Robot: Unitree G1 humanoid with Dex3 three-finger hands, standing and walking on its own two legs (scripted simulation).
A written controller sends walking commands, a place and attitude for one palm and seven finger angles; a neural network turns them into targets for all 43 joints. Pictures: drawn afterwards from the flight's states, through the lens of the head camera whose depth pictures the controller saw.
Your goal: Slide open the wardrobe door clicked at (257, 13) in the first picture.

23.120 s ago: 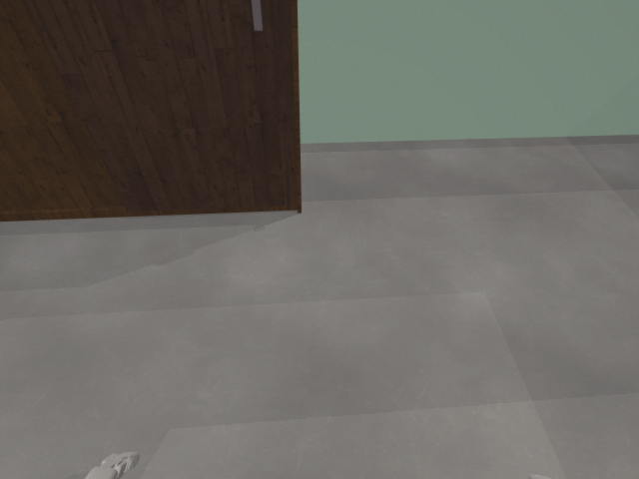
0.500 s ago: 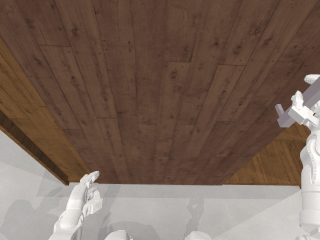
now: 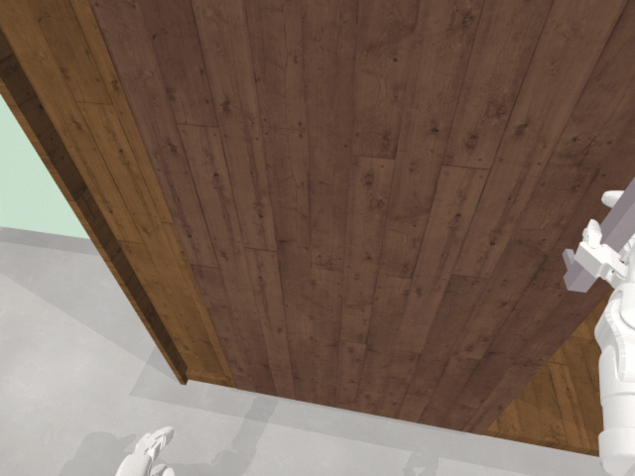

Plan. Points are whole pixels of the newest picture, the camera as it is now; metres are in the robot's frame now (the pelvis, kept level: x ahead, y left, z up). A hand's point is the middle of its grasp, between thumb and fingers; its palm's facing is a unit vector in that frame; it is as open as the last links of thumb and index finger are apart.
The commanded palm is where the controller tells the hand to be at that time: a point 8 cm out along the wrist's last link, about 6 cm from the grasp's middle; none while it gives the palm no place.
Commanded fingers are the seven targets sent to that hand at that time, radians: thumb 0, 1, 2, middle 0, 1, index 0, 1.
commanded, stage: stop walking and hold the door there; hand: right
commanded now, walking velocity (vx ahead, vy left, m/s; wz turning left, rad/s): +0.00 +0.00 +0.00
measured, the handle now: (629, 191) +0.41 -0.34 +0.19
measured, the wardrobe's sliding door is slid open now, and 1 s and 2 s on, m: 0.53 0.53 0.53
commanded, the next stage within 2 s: none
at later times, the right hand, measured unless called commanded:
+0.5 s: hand (589, 247) +0.37 -0.30 +0.14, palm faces +0.50 +0.85 -0.18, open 6.4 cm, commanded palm +0.32 -0.32 +0.13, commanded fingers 0.00 -0.90 -0.90 0.45 1.40 0.45 1.40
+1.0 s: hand (594, 253) +0.36 -0.31 +0.13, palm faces +0.32 +0.93 -0.17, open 6.2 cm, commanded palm +0.33 -0.32 +0.13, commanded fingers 0.00 -0.90 -0.90 0.45 1.40 0.45 1.40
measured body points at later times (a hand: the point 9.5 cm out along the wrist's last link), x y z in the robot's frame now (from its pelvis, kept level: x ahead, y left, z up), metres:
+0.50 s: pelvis -0.02 -0.01 +0.00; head -0.05 -0.01 +0.45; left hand +0.09 +0.28 -0.10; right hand +0.34 -0.34 +0.15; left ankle -0.01 +0.14 -0.74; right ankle +0.04 -0.06 -0.74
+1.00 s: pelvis -0.05 -0.09 -0.02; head -0.01 -0.08 +0.43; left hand +0.13 +0.16 -0.12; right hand +0.34 -0.35 +0.15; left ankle -0.04 +0.07 -0.70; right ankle +0.00 -0.20 -0.74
